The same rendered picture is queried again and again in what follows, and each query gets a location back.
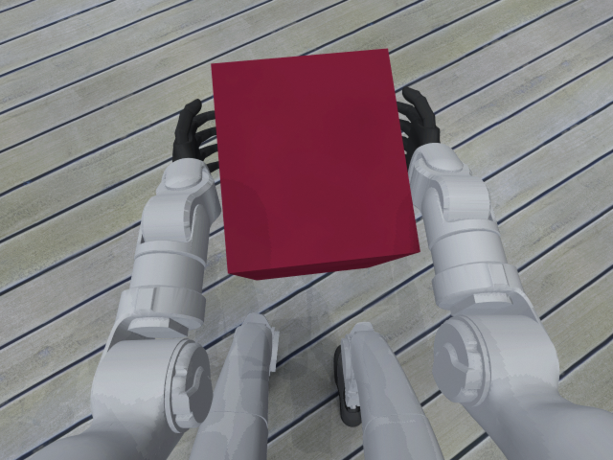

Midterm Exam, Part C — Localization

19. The right robot upper arm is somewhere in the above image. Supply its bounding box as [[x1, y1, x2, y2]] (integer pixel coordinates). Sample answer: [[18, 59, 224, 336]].
[[432, 314, 613, 460]]

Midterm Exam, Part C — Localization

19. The robot left forearm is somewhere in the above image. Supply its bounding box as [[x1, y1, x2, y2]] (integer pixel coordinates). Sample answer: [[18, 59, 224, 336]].
[[91, 158, 221, 416]]

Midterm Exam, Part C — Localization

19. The carton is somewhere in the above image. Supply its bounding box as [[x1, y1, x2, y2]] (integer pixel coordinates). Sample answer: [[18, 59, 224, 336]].
[[211, 48, 420, 281]]

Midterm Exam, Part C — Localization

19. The left robot hand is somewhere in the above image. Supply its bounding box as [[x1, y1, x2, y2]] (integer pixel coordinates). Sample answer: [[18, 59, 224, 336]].
[[172, 99, 219, 173]]

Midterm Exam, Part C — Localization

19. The right robot foot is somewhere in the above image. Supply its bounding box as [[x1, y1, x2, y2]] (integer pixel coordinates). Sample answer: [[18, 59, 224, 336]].
[[333, 345, 362, 427]]

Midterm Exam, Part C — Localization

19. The left robot upper arm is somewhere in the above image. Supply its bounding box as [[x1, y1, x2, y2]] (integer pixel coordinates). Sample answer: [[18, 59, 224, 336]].
[[30, 338, 214, 460]]

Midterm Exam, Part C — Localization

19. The right robot hand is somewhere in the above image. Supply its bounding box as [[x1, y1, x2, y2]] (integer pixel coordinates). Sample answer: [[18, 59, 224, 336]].
[[397, 86, 440, 172]]

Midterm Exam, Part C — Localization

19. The right robot shin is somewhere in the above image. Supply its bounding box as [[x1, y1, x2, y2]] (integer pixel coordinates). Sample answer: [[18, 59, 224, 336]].
[[344, 322, 387, 407]]

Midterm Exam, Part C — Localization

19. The robot right forearm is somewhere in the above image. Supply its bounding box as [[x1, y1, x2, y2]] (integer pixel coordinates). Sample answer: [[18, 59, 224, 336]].
[[408, 143, 559, 380]]

